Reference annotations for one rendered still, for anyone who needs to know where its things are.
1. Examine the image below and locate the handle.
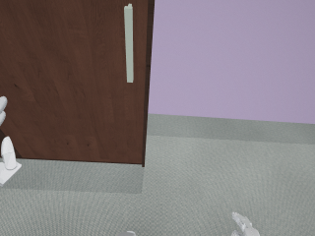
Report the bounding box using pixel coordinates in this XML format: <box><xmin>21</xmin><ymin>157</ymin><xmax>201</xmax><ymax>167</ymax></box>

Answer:
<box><xmin>124</xmin><ymin>3</ymin><xmax>134</xmax><ymax>83</ymax></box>

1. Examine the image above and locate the wardrobe door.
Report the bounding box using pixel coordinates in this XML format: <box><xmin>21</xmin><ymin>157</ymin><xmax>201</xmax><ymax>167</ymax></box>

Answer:
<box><xmin>0</xmin><ymin>129</ymin><xmax>18</xmax><ymax>152</ymax></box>
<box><xmin>0</xmin><ymin>0</ymin><xmax>149</xmax><ymax>163</ymax></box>

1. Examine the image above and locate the left robot hand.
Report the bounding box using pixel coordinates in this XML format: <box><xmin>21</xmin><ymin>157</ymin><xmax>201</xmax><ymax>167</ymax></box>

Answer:
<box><xmin>0</xmin><ymin>96</ymin><xmax>22</xmax><ymax>187</ymax></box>

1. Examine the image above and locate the right robot hand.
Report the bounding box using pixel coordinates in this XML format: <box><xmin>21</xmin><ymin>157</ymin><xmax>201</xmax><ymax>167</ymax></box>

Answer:
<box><xmin>230</xmin><ymin>211</ymin><xmax>260</xmax><ymax>236</ymax></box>

